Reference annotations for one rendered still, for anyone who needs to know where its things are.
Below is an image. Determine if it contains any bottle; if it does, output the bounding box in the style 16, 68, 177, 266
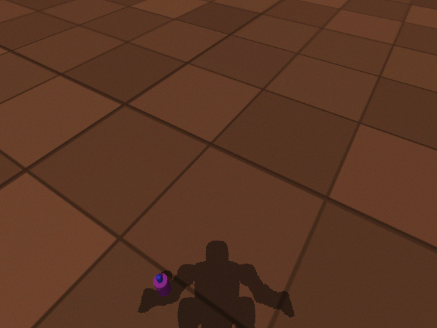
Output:
153, 273, 171, 297

